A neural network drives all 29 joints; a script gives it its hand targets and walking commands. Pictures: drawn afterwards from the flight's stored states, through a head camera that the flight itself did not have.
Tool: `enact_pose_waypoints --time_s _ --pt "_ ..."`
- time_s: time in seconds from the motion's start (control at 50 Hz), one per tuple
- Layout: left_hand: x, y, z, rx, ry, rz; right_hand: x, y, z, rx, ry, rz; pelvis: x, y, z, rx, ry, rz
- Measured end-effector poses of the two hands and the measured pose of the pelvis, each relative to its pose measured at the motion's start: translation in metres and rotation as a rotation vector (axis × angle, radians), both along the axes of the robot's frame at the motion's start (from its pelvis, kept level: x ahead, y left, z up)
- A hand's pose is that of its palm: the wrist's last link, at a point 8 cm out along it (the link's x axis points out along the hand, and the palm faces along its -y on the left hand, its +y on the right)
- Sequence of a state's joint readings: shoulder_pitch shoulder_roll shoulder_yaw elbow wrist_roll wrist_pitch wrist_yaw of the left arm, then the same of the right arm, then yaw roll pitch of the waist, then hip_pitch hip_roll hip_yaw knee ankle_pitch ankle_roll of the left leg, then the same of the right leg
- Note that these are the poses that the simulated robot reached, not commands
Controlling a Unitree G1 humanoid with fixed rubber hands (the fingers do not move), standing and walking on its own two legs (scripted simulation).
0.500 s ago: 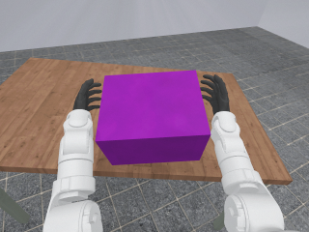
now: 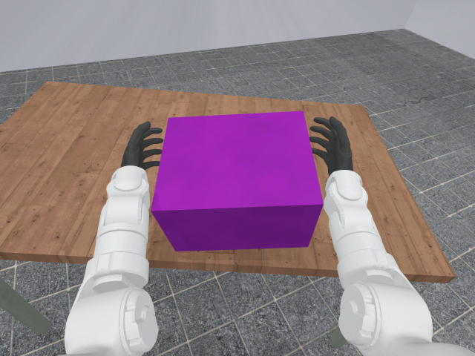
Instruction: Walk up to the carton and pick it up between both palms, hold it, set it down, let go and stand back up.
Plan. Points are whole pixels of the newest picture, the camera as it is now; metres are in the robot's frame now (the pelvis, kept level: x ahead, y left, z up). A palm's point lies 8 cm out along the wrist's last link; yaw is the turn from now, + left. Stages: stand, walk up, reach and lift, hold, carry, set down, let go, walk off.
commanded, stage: set down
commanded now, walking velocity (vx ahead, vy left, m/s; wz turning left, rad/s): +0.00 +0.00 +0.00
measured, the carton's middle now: (238, 182) +0.43 -0.01 +0.07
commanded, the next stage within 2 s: none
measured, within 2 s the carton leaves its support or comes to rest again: rests again in 1.96 s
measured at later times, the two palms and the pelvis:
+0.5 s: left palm (147, 165) +0.43 +0.16 +0.11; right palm (337, 167) +0.41 -0.19 +0.13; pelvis +0.01 +0.00 +0.00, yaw -1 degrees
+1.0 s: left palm (154, 163) +0.45 +0.15 +0.09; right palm (337, 170) +0.42 -0.20 +0.11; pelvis +0.02 +0.00 +0.00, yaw -2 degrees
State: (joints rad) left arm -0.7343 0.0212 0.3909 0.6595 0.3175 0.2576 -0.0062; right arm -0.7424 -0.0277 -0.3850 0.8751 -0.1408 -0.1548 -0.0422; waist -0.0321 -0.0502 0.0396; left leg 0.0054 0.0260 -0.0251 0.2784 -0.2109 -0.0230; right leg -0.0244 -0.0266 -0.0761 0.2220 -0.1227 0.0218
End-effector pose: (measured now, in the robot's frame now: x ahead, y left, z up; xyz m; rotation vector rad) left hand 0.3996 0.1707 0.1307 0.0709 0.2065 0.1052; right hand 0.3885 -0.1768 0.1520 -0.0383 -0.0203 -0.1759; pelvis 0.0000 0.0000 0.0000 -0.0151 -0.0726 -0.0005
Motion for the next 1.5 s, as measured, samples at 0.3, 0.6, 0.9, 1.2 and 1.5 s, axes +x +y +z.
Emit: enact_pose_waypoints --time_s 0.3,0.6,0.9,1.2,1.5 --pt "0.017 -0.010 -0.014 -0.019 0.027 -0.020 0.010 -0.010 -0.013 -0.001 0.052 -0.019 0.007 0.002 0.000 -0.002 0.047 -0.012" --pt "0.032 -0.013 -0.025 -0.027 0.047 -0.020 0.022 -0.013 -0.030 0.004 0.095 -0.026 0.014 0.000 -0.001 -0.002 0.094 -0.015" --pt "0.044 -0.018 -0.035 -0.039 0.069 -0.036 0.028 -0.019 -0.041 0.013 0.131 -0.038 0.016 0.001 -0.002 -0.001 0.144 -0.024" --pt "0.056 -0.023 -0.045 -0.046 0.096 -0.047 0.035 -0.025 -0.054 0.017 0.172 -0.043 0.017 0.000 -0.002 0.004 0.196 -0.034" --pt "0.064 -0.028 -0.058 -0.045 0.102 -0.052 0.041 -0.029 -0.069 0.016 0.192 -0.050 0.019 -0.001 -0.004 0.006 0.252 -0.041"
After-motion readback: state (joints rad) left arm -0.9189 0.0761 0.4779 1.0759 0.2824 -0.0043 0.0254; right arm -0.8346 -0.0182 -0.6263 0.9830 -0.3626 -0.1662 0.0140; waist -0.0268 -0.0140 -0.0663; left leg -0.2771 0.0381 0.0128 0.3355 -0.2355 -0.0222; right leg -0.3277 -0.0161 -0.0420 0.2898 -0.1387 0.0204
